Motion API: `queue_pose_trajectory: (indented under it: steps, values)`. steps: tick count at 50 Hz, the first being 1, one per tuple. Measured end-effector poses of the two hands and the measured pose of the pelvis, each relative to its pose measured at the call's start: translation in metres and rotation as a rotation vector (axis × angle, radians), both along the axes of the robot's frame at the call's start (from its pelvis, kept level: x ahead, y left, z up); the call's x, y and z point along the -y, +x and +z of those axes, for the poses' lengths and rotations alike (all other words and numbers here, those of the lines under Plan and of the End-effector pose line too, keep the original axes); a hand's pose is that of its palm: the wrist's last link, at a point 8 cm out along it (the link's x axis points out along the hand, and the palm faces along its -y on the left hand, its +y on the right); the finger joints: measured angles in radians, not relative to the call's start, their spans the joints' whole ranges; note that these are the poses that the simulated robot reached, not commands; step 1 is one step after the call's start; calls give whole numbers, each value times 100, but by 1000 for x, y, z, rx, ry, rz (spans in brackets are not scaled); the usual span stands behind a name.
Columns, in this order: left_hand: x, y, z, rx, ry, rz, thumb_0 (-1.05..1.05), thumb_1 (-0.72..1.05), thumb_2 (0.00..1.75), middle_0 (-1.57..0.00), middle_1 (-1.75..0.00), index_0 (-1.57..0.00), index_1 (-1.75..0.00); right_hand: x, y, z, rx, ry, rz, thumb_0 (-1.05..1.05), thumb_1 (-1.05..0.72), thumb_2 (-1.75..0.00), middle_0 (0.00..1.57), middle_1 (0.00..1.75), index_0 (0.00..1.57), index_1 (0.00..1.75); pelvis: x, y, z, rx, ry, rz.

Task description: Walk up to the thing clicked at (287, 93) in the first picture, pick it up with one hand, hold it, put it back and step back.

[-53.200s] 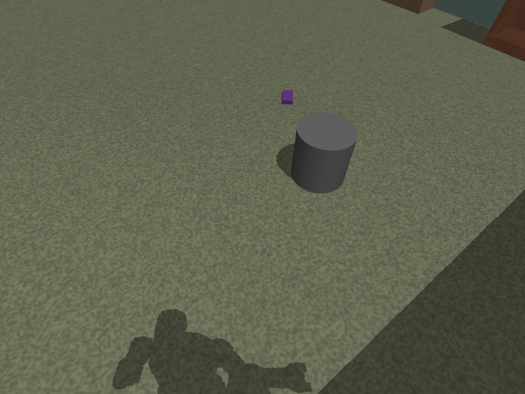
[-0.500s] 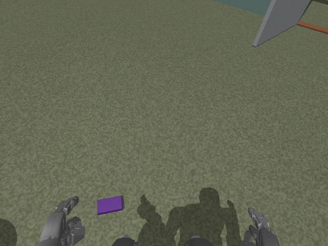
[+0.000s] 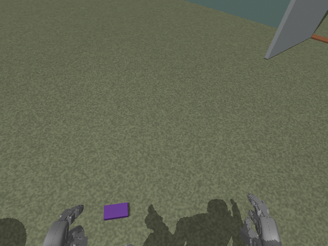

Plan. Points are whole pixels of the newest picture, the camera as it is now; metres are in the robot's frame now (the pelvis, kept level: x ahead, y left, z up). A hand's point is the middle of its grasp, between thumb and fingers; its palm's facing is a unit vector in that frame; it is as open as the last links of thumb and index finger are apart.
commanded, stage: home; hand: left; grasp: from above
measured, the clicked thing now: (116, 211) +0.42 +0.24 -0.70
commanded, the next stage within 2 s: stand in 1.64 s
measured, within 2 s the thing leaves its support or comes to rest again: neither
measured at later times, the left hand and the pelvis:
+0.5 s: hand (86, 238) +0.17 +0.18 -0.05, palm faces +0.04 -0.98 -0.20, open 7.4 cm; pelvis +0.00 +0.00 +0.00, yaw -1 degrees
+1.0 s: hand (84, 243) +0.16 +0.18 -0.05, palm faces +0.04 -0.98 -0.19, open 7.4 cm; pelvis +0.00 +0.00 +0.00, yaw -1 degrees
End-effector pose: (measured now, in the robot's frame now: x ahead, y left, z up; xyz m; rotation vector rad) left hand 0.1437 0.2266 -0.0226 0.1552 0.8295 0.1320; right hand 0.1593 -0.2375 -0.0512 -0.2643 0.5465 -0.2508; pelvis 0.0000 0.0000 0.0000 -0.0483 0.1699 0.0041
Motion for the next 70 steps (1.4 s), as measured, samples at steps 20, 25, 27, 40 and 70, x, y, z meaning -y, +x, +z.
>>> queue_pose_trajectory:
  steps: [20,25,27,40,70]
  values:
    - [0,9,3,4,9,-18,1,91,89,-20,-30,-20,-30,3,-17,-10,-53,11,-44,2,-90,-90,20,30,20,30,-2,4,0,-1,1,-12]
    - [1,8,3,5,8,-17,1,90,89,-20,-30,-20,-30,4,-15,-8,-41,7,-42,2,-90,-90,20,30,20,30,-1,3,1,1,2,-11]
    - [1,7,3,4,7,-15,1,90,89,-20,-30,-20,-30,4,-14,-7,-35,6,-40,2,-90,-90,20,30,20,30,-1,3,1,2,2,-11]
    - [-1,-1,2,1,8,-14,1,91,89,-20,-30,-20,-30,3,-12,-3,-11,1,-30,2,-90,-90,20,30,20,30,-2,-3,0,10,1,-9]
    - [-4,5,2,5,10,-23,1,91,89,-20,-30,-20,-30,-2,-14,-7,-27,10,-41,2,-90,-90,20,30,20,30,-5,1,-1,1,-2,-13]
